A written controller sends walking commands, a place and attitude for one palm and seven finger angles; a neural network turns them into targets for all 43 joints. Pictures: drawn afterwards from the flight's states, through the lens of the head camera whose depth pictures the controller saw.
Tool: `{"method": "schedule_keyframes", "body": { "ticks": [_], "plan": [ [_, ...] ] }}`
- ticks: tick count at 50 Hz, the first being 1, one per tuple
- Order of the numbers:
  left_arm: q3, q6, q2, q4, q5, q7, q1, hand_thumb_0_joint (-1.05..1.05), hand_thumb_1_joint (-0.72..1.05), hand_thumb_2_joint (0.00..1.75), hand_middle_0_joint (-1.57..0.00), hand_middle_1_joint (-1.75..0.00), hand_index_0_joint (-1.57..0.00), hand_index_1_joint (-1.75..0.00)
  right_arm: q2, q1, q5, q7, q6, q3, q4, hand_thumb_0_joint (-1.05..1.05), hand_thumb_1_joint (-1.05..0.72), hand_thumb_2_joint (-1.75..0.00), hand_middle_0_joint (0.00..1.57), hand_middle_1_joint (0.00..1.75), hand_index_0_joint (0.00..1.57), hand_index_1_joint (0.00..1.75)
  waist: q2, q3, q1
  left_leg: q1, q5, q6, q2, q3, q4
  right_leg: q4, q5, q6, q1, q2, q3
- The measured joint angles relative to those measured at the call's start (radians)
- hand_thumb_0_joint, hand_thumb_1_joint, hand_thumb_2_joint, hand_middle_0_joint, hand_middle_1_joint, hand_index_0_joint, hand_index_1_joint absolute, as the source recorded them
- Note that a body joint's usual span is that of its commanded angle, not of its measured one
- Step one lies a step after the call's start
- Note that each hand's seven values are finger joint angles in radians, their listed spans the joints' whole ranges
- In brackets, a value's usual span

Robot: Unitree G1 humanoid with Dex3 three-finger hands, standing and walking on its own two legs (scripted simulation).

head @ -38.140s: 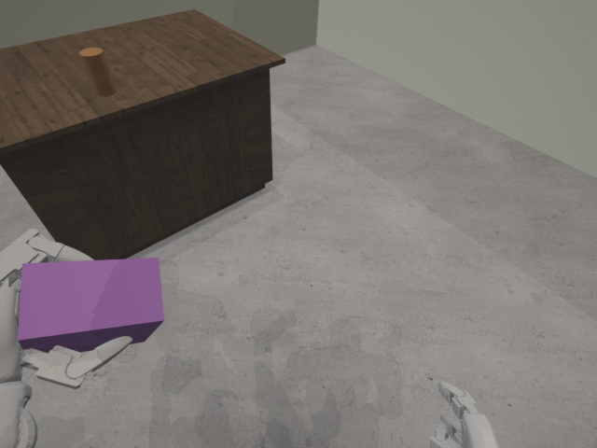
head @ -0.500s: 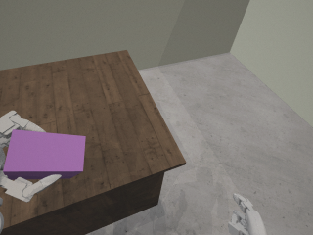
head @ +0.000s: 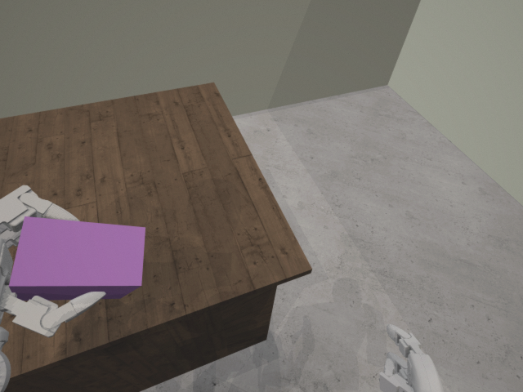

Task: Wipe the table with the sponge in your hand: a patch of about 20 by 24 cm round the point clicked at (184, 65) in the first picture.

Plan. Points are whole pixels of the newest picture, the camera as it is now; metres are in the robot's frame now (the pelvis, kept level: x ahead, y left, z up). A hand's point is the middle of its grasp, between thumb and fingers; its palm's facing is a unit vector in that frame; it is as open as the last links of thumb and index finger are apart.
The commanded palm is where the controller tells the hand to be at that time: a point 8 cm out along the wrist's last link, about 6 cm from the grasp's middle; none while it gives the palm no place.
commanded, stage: shuffle to correct the standing spot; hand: left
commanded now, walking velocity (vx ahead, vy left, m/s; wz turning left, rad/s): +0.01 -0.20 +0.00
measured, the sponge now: (97, 264) +0.23 +0.21 +0.14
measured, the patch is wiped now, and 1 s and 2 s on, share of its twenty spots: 0.00 0.00 0.00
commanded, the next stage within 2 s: come to a stop and stand still in 1.12 s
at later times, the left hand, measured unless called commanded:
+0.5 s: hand (52, 270) +0.21 +0.24 +0.16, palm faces +0.32 -0.86 -0.40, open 10.2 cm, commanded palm +0.15 +0.28 +0.18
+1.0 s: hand (61, 266) +0.21 +0.23 +0.16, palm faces +0.33 -0.85 -0.41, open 10.2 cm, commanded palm +0.16 +0.27 +0.18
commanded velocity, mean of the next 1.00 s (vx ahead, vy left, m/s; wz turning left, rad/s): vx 0.01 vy -0.20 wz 0.00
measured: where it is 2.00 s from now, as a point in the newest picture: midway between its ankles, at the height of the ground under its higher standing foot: outside the picture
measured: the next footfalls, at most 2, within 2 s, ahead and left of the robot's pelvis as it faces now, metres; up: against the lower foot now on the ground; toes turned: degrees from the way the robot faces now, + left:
none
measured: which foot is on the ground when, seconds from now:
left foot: down 0.00-1.00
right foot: down 0.00-1.00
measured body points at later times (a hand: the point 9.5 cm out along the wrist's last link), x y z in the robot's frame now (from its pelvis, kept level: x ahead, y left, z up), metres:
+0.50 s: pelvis +0.00 +0.00 +0.00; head +0.02 +0.01 +0.45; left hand +0.19 +0.28 +0.18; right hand +0.16 -0.24 -0.08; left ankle +0.02 +0.14 -0.73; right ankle +0.00 -0.08 -0.73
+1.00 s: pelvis +0.00 -0.01 +0.00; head +0.02 -0.01 +0.45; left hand +0.19 +0.28 +0.19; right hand +0.17 -0.25 -0.08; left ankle +0.02 +0.14 -0.73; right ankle +0.00 -0.08 -0.73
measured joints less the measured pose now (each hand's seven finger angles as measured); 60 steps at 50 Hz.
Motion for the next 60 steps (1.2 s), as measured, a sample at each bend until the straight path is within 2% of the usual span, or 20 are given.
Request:
{"method": "schedule_keyframes", "body": {
  "ticks": [14, 23, 35, 47, 53, 60],
  "plan": [
    [0.013, -0.003, 0.013, -0.004, -0.003, 0.003, 0.006, -0.01, -0.52, 1.04, -0.71, -1.33, -0.74, -1.33, -0.007, 0.004, 0.001, -0.004, 0.003, -0.010, 0.003, 0.01, -0.90, -0.90, 0.21, 0.30, 0.20, 0.30, -0.001, -0.004, -0.004, 0.006, 0.002, -0.006, 0.005, -0.006, -0.002, -0.007, 0.003, -0.003, 0.010, 0.005, -0.005],
    [-0.001, 0.002, -0.003, 0.004, -0.005, 0.004, 0.022, -0.01, -0.52, 1.04, -0.71, -1.33, -0.74, -1.33, -0.006, 0.008, 0.002, -0.003, 0.006, -0.007, 0.006, 0.01, -0.90, -0.90, 0.21, 0.30, 0.21, 0.30, 0.005, -0.013, -0.001, -0.003, 0.002, -0.002, 0.005, -0.007, 0.005, 0.003, 0.002, -0.007, -0.001, 0.005, -0.007],
    [0.004, 0.002, 0.003, 0.004, 0.004, 0.013, -0.013, -0.01, -0.52, 1.04, -0.71, -1.33, -0.74, -1.33, 0.005, 0.008, 0.002, -0.001, 0.001, 0.003, 0.009, 0.01, -0.90, -0.90, 0.21, 0.30, 0.21, 0.30, 0.004, -0.001, -0.001, 0.009, 0.017, -0.007, 0.001, -0.007, -0.025, -0.019, 0.012, -0.004, 0.008, 0.002, -0.007],
    [-0.007, 0.012, 0.002, -0.002, -0.008, 0.007, 0.030, -0.01, -0.52, 1.04, -0.71, -1.33, -0.74, -1.33, -0.010, 0.005, 0.007, 0.000, 0.014, -0.004, 0.004, 0.01, -0.90, -0.90, 0.21, 0.30, 0.21, 0.30, 0.014, -0.015, -0.006, 0.004, 0.000, -0.010, 0.006, -0.016, -0.002, 0.005, -0.009, -0.016, 0.005, 0.007, -0.016],
    [-0.007, 0.015, -0.010, 0.006, -0.005, 0.017, 0.009, -0.01, -0.52, 1.04, -0.71, -1.33, -0.74, -1.33, -0.016, 0.009, 0.007, -0.005, 0.015, -0.006, 0.013, 0.01, -0.90, -0.90, 0.21, 0.30, 0.20, 0.30, 0.009, -0.018, 0.000, 0.008, -0.001, -0.012, 0.006, -0.018, -0.008, 0.001, -0.011, -0.016, 0.009, 0.007, -0.018],
    [-0.006, 0.017, -0.002, 0.002, -0.004, 0.018, -0.002, -0.01, -0.52, 1.04, -0.71, -1.33, -0.74, -1.33, -0.007, -0.001, 0.007, 0.000, 0.014, -0.004, 0.008, 0.01, -0.90, -0.90, 0.21, 0.30, 0.20, 0.30, 0.011, -0.006, -0.006, 0.013, 0.002, -0.019, 0.009, -0.018, -0.015, -0.007, -0.008, -0.019, 0.014, 0.010, -0.018]
  ]
}}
